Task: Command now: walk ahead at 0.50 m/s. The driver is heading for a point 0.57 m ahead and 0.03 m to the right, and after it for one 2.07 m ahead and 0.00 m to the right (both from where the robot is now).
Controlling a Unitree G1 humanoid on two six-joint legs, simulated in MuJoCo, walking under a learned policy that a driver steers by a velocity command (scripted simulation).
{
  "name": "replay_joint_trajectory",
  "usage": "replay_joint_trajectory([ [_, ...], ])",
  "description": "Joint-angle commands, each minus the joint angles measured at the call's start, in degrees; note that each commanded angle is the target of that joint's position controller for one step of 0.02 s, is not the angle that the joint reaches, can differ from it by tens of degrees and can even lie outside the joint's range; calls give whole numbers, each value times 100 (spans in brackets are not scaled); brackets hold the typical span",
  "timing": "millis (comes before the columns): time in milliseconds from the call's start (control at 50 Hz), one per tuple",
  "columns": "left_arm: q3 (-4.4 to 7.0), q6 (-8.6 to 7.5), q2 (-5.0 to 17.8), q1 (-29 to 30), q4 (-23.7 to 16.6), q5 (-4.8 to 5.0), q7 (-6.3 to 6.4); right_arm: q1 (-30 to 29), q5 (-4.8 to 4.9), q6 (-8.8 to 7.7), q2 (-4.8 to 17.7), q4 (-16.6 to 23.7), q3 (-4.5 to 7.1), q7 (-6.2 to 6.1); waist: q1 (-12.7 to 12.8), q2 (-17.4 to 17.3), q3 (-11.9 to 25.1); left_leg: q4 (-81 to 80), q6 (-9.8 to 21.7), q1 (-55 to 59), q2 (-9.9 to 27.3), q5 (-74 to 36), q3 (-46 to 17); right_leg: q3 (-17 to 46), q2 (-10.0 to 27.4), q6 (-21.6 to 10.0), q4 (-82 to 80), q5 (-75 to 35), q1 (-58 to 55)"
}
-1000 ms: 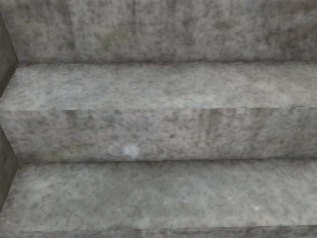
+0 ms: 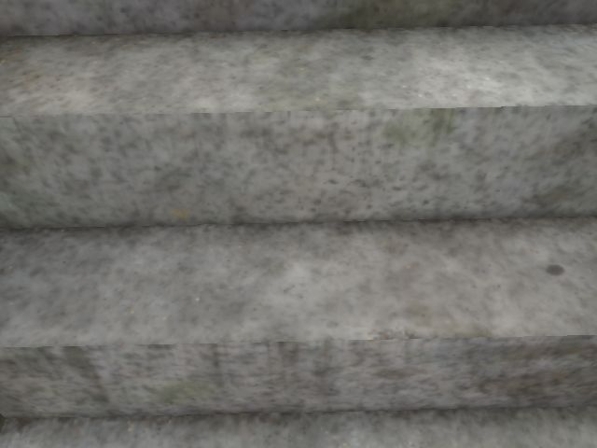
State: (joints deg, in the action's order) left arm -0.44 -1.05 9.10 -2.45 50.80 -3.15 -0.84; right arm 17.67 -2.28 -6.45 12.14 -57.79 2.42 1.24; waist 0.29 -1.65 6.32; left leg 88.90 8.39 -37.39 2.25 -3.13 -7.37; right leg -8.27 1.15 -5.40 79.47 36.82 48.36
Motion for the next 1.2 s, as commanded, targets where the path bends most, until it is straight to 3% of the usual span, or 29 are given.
replay_joint_trajectory([
  [20,206,-250,142,-934,818,42,115,-1434,-137,-44,-1161,1718,-344,-291,-137,858,-642,3776,99,-3220,-517,296,-522,3581,1076,-305,-4661,698,-1894],
  [100,161,-700,-168,-1188,1067,267,67,-722,-112,146,-808,1532,-320,-246,-603,22,-964,3219,-85,-3187,-412,-86,-57,2213,959,-63,-5292,-1699,-1852],
  [120,230,-398,632,-920,843,-415,-407,-1311,680,443,343,1514,-103,267,-264,194,-712,4184,641,-3658,-784,26,-496,2907,1211,-488,-5871,-2982,-1602],
  [200,-18,-127,-4,-2837,1860,-456,-532,-1273,227,357,-272,1200,-294,506,-135,55,-582,5934,1526,-6603,-1000,1,-993,2058,1141,-277,-5633,-2693,-4356],
  [300,-185,-359,-234,-3328,1739,-412,-591,-3601,361,873,-283,2029,-373,192,35,857,50,2965,740,-4592,-149,229,1419,863,819,-500,-6748,-4726,-2981],
  [340,-99,-223,685,-3194,1916,-158,-977,-4713,292,1343,-59,2741,-512,357,-407,1367,416,226,585,-1687,-687,1920,2356,936,1142,-1233,-7223,-11743,-1595],
  [400,189,-555,1696,-2934,1808,394,-1060,-2960,142,1541,157,2320,-318,507,-804,1807,882,-1876,15,-1593,-1317,2680,2697,887,1921,-1493,-5800,-16203,-5061],
  [420,150,-548,1421,-3233,1975,53,-1107,-2268,106,1558,309,2012,-220,396,-745,1460,1487,-2122,348,-858,-1231,2369,2158,752,1740,-1205,-4618,-16727,-5161],
  [440,403,-815,1362,-2643,1094,842,72,99,36,919,179,787,-248,52,-1107,924,2159,-2321,629,1914,-757,3890,814,392,1161,-351,-3332,-13560,-4302],
  [460,339,-908,1227,-2309,875,886,277,946,190,756,496,213,-119,-236,-1373,-225,1884,-3853,900,2431,-209,4261,-795,412,612,-364,-2052,-11208,-2859],
  [480,328,-919,730,-1627,712,424,145,411,196,807,652,-71,-32,-496,-1070,-1728,1280,-5714,1605,1848,503,5067,-3326,582,-667,-291,847,-4894,-1367],
  [500,179,-853,-10,-858,-100,-86,-68,-48,36,698,333,-71,-70,-451,-663,-649,468,-6094,1564,1236,604,5138,-3625,1513,-707,-543,3305,-4078,-324],
  [520,39,-771,-598,-458,-647,-142,-127,-375,21,553,167,-277,-89,-429,-303,-368,-207,-5997,1141,894,731,5623,-3391,1817,-717,-706,4188,-3752,703],
  [560,-133,-746,-986,-534,-1178,-134,-69,-727,41,153,-250,-624,-84,-291,355,-37,-949,-6218,498,619,574,4321,-1976,2034,-579,-792,4773,-3447,1818],
  [580,-79,-214,-99,-1030,-417,362,-399,-727,-185,375,-688,-393,-307,164,-162,399,-1135,-6363,668,971,690,2515,-1410,2870,-809,-1331,5018,-2753,3137],
  [660,-95,-59,274,-339,-1059,92,-408,-969,-195,276,-169,-246,-183,317,463,-283,-32,-7348,764,1247,946,1278,-508,1661,-301,-1111,5610,-1135,2776],
  [700,-333,49,-55,762,-1500,99,-270,369,-788,303,-195,-695,-278,307,276,828,39,-7007,438,2018,833,1014,-290,1601,-72,-1261,4217,-2558,3672],
  [740,-351,258,245,1907,-2149,180,-120,618,-568,257,152,-614,-89,392,197,136,262,-7589,215,1478,499,149,440,946,340,-1275,2023,-1968,2722],
  [760,-537,630,371,2964,-2761,163,-251,477,-155,316,888,-773,137,743,407,-771,-38,-9220,1013,-388,922,-2420,154,333,-118,-759,431,25,224],
  [820,-95,547,941,89,-1522,245,-449,-471,305,-73,1335,-148,195,1075,1400,-662,1561,-6854,964,2543,1289,-9053,701,275,-831,-639,-1111,-2401,-962],
  [840,-48,369,1150,-411,-933,425,-362,1110,-242,-109,648,-456,-56,1147,454,551,2545,-5459,957,1142,1236,-8466,222,1632,-474,-1180,-1348,-2740,-3023],
  [860,176,92,723,-2087,-694,-103,96,971,540,-369,1165,-80,336,277,907,967,2623,-4088,455,2119,522,-5931,876,2634,-65,-884,-2525,948,-3479],
  [880,339,17,1070,-2054,-132,109,317,338,468,-346,806,141,276,58,841,2357,1909,-1970,241,711,-460,-2282,758,4707,635,-1350,-4206,2320,-3121],
  [920,448,-79,1167,-991,246,258,332,-743,-189,-204,-496,1225,19,-34,217,1156,634,2330,134,-1030,-998,128,-263,5065,797,-1071,-4910,2294,-2072],
  [960,394,-251,532,-590,687,146,268,-739,-182,-40,-960,1700,-176,-158,-348,772,-392,2971,186,-2326,-932,454,-405,3882,569,-428,-4560,1476,-1694],
  [1000,346,-458,125,-794,904,224,194,-261,-127,-54,-827,1662,-236,-243,-495,520,-662,3323,106,-2682,-947,645,-247,3012,397,-373,-4964,130,-1944],
  [1020,102,-282,-166,-455,550,141,-150,69,279,392,-200,965,-260,297,-246,114,-441,2711,476,-3571,-759,333,-1192,3091,654,-501,-5200,-1588,-2104],
  [1080,286,-153,521,-965,559,-58,-340,-465,64,500,-46,1268,-316,507,-130,349,385,4358,331,-4422,-608,1356,-285,3240,1191,-1382,-5830,-2413,-3029],
  [1200,6,-413,163,-1914,1093,-461,-475,-2389,227,631,-104,2059,-540,235,-206,162,167,3067,836,-4689,193,284,866,1446,745,-634,-6647,-1701,-2352],
])
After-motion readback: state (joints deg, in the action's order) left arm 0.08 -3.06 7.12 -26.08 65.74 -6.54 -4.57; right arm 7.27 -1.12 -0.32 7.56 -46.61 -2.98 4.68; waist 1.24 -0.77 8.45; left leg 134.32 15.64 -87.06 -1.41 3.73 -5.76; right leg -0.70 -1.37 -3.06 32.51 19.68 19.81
